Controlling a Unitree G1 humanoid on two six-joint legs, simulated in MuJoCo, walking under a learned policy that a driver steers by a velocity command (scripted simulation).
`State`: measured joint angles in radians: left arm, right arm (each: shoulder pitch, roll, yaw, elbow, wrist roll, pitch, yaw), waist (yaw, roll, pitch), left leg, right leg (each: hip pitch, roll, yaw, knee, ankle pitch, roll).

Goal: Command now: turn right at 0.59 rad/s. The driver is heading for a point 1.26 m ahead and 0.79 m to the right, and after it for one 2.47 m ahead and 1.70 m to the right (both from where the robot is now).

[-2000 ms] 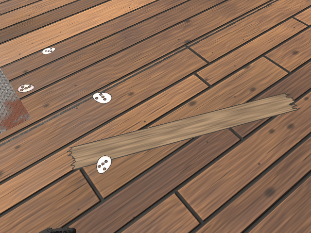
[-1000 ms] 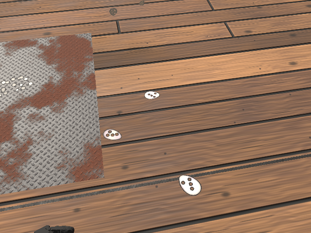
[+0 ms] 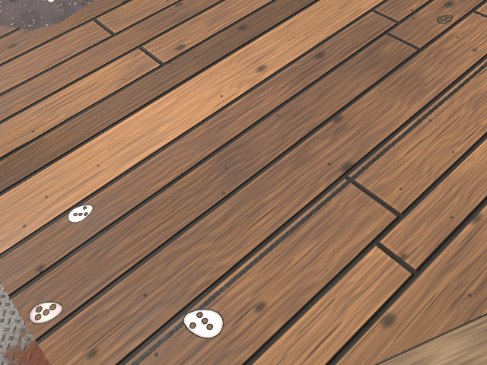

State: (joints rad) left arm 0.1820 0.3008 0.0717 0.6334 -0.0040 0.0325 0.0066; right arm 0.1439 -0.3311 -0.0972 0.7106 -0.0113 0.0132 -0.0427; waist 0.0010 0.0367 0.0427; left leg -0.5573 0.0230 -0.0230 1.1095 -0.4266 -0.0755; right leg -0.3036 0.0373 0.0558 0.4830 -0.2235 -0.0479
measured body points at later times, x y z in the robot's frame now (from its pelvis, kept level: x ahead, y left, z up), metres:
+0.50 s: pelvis +0.07 +0.01 +0.00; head +0.09 +0.03 +0.45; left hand +0.31 +0.23 -0.09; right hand +0.05 -0.29 -0.09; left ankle +0.04 +0.14 -0.74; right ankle +0.08 -0.16 -0.66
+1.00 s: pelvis +0.27 -0.16 +0.00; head +0.29 -0.20 +0.45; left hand +0.50 +0.02 -0.10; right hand +0.28 -0.49 -0.08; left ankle +0.46 -0.07 -0.66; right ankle +0.22 -0.22 -0.74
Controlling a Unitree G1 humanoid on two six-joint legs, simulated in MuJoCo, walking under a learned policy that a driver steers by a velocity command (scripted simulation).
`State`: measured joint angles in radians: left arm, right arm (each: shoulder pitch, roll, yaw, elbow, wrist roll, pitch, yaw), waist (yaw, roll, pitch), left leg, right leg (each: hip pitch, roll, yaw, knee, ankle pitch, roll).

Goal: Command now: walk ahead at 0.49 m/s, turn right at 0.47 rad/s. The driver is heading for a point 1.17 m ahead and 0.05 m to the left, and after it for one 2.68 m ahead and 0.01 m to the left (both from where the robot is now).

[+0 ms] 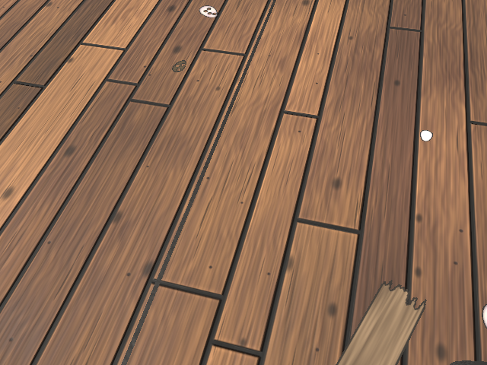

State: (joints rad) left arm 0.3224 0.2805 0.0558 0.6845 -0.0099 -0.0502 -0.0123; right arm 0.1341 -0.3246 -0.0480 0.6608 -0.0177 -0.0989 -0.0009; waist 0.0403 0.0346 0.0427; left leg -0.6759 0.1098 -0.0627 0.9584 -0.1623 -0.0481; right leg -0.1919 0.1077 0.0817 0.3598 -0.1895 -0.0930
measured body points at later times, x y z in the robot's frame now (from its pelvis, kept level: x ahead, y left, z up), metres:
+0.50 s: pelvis +0.30 +0.06 +0.00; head +0.33 +0.06 +0.45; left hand +0.47 +0.31 -0.10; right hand +0.33 -0.22 -0.11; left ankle +0.30 +0.14 -0.75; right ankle +0.35 -0.11 -0.67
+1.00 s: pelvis +0.58 -0.03 +0.00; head +0.60 -0.04 +0.45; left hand +0.67 +0.24 -0.11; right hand +0.69 -0.32 -0.11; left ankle +0.64 +0.13 -0.67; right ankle +0.58 -0.12 -0.75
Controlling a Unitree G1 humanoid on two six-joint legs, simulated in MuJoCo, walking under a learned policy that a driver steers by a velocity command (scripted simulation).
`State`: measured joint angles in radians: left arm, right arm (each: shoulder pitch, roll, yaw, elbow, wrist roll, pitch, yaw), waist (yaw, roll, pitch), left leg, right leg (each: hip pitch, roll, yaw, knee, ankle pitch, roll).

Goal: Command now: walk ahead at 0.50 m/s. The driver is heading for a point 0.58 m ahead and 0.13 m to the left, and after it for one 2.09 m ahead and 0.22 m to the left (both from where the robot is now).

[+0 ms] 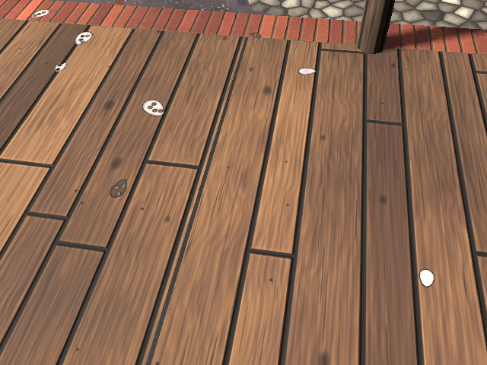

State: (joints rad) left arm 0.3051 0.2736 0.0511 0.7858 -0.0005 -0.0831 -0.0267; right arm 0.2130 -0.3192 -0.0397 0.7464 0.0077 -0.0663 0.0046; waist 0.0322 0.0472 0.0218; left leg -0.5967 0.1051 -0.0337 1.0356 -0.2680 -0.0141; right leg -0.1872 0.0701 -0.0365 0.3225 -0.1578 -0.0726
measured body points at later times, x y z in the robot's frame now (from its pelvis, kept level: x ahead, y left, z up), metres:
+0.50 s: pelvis +0.27 +0.07 +0.00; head +0.30 +0.08 +0.45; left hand +0.39 +0.35 -0.12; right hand +0.36 -0.20 -0.11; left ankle +0.30 +0.15 -0.75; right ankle +0.28 -0.09 -0.67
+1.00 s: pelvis +0.49 +0.01 -0.01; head +0.53 +0.00 +0.44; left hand +0.63 +0.27 -0.12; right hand +0.57 -0.27 -0.15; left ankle +0.47 +0.17 -0.70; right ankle +0.58 -0.08 -0.75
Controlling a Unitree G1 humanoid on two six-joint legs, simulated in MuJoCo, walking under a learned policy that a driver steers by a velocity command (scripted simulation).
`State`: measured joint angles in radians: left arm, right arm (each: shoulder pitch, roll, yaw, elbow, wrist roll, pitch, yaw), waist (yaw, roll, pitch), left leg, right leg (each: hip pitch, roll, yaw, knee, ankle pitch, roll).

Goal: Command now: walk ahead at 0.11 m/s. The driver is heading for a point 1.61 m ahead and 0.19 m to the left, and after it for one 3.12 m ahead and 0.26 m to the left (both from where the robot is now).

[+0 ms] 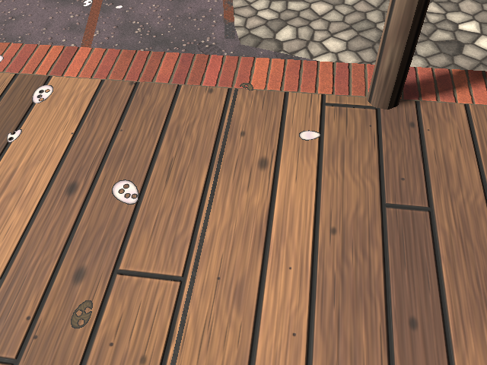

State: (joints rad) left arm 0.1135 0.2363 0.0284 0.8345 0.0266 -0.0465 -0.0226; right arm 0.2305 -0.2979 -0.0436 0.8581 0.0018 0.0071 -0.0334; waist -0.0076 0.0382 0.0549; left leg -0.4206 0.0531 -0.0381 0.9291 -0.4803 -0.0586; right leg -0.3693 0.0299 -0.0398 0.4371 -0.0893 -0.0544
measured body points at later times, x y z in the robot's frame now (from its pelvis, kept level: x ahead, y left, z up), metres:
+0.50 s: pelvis +0.07 +0.03 +0.00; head +0.08 +0.03 +0.45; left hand +0.16 +0.29 -0.14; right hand +0.14 -0.23 -0.14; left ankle +0.06 +0.15 -0.73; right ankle +0.09 -0.09 -0.73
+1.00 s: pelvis +0.08 +0.03 +0.00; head +0.08 +0.03 +0.45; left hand +0.13 +0.29 -0.15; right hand +0.11 -0.23 -0.14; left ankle +0.06 +0.15 -0.73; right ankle +0.09 -0.09 -0.73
